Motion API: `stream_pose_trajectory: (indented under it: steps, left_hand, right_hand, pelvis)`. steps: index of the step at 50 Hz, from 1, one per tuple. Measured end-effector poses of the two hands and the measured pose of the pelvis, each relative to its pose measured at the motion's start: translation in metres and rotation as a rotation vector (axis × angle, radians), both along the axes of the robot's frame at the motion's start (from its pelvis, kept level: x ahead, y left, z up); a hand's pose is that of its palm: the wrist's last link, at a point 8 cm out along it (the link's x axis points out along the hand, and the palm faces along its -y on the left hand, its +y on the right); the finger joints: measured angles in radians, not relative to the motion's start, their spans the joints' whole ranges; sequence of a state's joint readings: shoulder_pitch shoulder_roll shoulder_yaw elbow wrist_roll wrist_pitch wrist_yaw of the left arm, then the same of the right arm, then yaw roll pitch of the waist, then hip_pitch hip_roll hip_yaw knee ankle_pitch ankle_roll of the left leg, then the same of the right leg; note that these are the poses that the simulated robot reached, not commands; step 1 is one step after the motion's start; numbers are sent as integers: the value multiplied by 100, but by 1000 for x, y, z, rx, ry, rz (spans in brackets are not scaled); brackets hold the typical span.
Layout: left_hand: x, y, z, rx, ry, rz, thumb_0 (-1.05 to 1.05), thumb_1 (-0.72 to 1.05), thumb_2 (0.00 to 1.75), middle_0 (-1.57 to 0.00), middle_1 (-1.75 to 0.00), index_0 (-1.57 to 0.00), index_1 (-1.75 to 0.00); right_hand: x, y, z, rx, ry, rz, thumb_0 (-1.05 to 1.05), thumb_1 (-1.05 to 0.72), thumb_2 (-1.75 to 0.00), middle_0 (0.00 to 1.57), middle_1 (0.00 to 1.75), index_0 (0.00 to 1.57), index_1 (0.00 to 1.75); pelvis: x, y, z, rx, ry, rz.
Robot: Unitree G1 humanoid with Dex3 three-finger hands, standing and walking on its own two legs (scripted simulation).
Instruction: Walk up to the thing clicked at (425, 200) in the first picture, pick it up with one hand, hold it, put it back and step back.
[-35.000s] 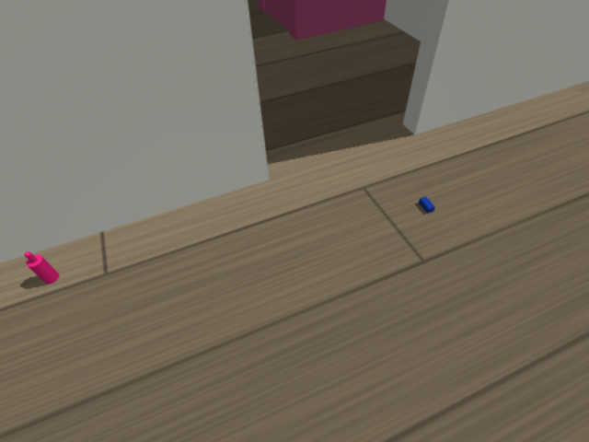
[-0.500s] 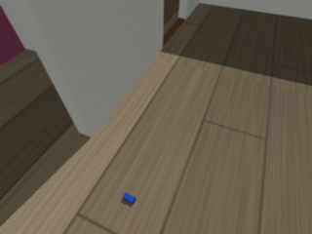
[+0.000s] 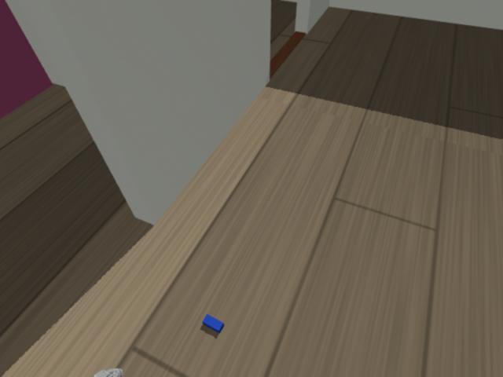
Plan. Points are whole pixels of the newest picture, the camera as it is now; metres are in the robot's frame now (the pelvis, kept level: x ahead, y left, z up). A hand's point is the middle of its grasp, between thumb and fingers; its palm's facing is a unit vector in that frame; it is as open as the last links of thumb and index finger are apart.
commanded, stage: walk up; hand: left
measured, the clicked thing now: (213, 323) +0.45 +0.20 -0.76
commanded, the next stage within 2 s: stand in 0.08 s
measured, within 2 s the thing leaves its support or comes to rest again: neither
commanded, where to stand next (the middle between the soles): +0.05 -0.06 m, yaw -1 degrees
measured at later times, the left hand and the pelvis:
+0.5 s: hand out of the picture +0.09 +0.26 -0.16, palm faces -0.04 -0.94 -0.34, open 7.3 cm; pelvis +0.02 +0.00 +0.00, yaw +0 degrees
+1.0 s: hand out of the picture +0.12 +0.25 -0.15, palm faces -0.04 -0.94 -0.34, open 7.3 cm; pelvis +0.03 -0.01 +0.01, yaw +0 degrees
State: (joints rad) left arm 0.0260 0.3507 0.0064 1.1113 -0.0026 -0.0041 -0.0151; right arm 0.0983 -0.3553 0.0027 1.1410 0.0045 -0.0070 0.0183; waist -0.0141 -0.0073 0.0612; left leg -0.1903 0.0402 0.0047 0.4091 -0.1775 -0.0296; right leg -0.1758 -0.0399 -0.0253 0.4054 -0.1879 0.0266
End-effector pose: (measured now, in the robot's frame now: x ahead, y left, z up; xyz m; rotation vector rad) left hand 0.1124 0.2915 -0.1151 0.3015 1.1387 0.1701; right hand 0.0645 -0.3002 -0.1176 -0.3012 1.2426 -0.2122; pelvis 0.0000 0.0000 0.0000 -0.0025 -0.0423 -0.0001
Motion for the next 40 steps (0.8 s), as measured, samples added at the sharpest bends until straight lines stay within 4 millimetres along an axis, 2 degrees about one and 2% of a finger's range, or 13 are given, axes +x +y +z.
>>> stream_pose_trajectory:
  steps: [10, 20, 26, 40]
  left_hand:
    - [-19, 8, -2, 12, 65, 14, 0, 91, 90, -20, -30, -21, -30]
    - [-34, 10, -3, 23, 128, 29, 0, 91, 90, -20, -30, -21, -30]
    - [-28, 7, -3, 24, 132, 28, 0, 91, 90, -20, -30, -21, -30]
    - [3, -1, 1, 20, 67, 9, 0, 91, 90, -20, -30, -21, -30]
  right_hand:
    - [19, 2, 6, -7, -21, 23, 0, -90, -90, 20, 30, 20, 30]
    - [32, 5, 3, 8, -16, 25, 0, -90, -90, 20, 30, 20, 30]
    - [38, 5, 2, 13, -9, 20, 0, -90, -90, 20, 30, 20, 30]
    - [47, -1, 4, 5, -25, 8, 0, -90, -90, 20, 30, 20, 30]
  pelvis:
    - [7, 1, 3, 2, 10, 1]
    - [17, 0, 4, 4, 21, -3]
    - [25, -1, 4, 4, 24, -4]
    - [33, -4, 5, 3, 18, -3]
